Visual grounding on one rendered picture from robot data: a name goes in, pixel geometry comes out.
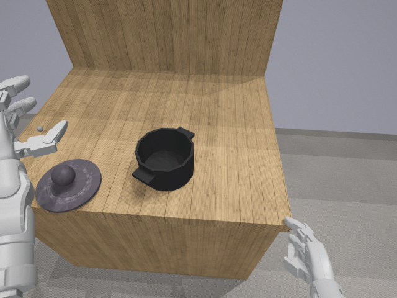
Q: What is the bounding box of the knob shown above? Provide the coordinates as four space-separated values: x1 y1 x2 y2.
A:
51 165 76 186

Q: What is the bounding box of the table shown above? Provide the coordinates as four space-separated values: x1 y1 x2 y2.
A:
18 0 292 280

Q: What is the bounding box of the robot right forearm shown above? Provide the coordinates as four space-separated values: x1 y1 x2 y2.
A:
310 279 346 298

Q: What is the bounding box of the robot left forearm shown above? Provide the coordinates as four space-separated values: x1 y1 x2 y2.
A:
0 159 38 298

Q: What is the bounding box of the lid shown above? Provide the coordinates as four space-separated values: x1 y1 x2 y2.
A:
35 159 102 213

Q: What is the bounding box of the pot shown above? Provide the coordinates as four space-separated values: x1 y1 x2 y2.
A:
132 127 195 191

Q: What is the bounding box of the robot right hand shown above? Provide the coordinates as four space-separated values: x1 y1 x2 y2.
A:
284 217 335 286

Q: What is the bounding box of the robot left hand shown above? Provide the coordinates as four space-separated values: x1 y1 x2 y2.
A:
0 75 68 160

